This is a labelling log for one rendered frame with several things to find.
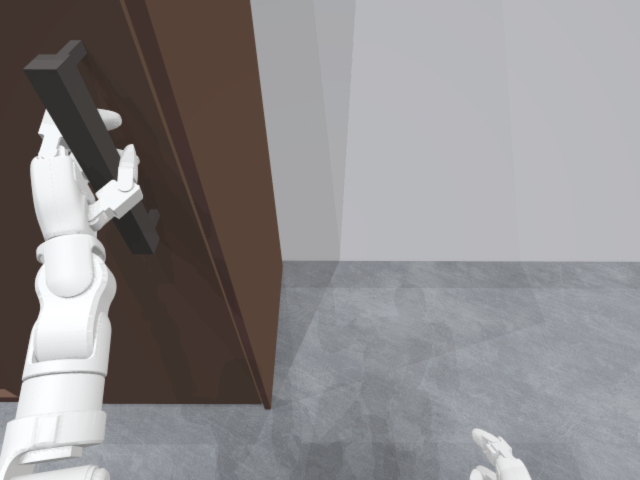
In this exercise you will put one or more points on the right robot hand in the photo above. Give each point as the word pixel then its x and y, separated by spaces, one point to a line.
pixel 499 453

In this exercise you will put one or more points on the left robot hand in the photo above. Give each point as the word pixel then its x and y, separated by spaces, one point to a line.
pixel 60 187

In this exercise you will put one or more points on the handle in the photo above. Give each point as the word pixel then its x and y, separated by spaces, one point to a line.
pixel 60 87

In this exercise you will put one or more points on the robot left forearm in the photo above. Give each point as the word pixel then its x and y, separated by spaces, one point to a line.
pixel 60 405

